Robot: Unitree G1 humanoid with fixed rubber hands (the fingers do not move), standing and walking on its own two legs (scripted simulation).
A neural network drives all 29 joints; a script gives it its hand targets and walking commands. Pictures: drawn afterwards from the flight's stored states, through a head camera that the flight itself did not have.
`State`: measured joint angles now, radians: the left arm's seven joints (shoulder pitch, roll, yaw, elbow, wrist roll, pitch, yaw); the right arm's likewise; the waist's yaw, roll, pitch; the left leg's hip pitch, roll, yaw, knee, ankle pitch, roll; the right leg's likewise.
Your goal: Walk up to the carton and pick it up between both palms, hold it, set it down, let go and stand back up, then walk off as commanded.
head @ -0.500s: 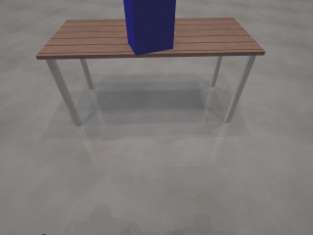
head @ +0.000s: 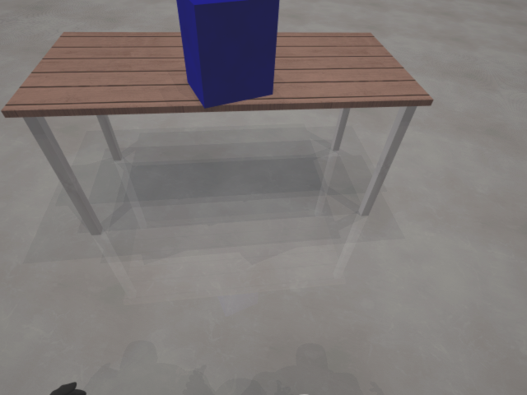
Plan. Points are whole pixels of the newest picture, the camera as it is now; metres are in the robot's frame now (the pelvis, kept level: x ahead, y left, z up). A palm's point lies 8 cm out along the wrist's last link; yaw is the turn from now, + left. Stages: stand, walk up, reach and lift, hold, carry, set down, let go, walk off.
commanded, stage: walk up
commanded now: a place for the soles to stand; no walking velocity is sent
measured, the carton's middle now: (228, 44) +1.12 +0.03 +0.06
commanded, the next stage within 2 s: none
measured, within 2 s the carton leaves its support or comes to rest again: neither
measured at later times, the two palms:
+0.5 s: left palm (29, 354) +0.25 +0.35 -0.07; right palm (434, 369) +0.19 -0.29 -0.08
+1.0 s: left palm (53, 302) +0.35 +0.35 -0.08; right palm (401, 301) +0.32 -0.30 -0.10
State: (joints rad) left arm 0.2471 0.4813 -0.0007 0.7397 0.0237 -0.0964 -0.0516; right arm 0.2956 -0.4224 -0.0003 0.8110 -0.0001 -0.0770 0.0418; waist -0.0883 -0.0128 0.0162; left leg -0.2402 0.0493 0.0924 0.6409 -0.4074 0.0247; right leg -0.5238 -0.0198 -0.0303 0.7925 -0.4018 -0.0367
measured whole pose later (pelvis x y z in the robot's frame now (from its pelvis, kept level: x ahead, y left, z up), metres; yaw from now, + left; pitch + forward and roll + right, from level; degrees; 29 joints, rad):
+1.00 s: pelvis +0.24 +0.01 -0.01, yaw +1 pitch -2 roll -1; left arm 0.23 0.50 0.00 0.75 0.02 -0.07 -0.05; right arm 0.32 -0.43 0.00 0.82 0.00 -0.10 0.03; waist 0.02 0.01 0.05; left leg -0.38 0.05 0.04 0.75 -0.33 0.00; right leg -0.38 -0.03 -0.05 0.80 -0.37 -0.04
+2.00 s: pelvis +0.48 -0.03 -0.01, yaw +2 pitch -2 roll +0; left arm 0.25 0.48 0.00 0.75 0.02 -0.07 -0.04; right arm 0.31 -0.43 0.00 0.82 0.00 -0.08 0.02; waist 0.04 0.04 0.06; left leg -0.47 0.08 0.00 1.03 -0.45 0.00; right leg -0.33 -0.03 -0.09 0.75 -0.39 -0.03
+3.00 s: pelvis +0.60 -0.06 -0.02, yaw +3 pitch -2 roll -1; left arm 0.27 0.44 0.00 0.77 0.01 -0.06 0.00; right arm 0.27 -0.44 0.00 0.82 0.00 -0.04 0.00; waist 0.03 0.03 0.06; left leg -0.44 0.06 0.01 0.82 -0.32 0.00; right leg -0.38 -0.04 -0.08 0.82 -0.40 -0.01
